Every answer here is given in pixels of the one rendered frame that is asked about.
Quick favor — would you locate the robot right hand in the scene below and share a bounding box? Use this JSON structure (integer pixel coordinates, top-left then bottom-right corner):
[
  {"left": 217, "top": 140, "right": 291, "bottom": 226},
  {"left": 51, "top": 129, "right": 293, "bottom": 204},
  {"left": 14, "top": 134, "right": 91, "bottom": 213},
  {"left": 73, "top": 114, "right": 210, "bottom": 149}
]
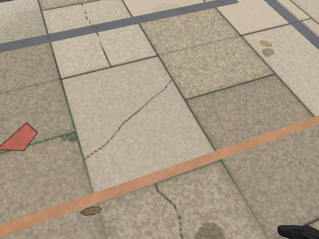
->
[{"left": 277, "top": 224, "right": 319, "bottom": 239}]

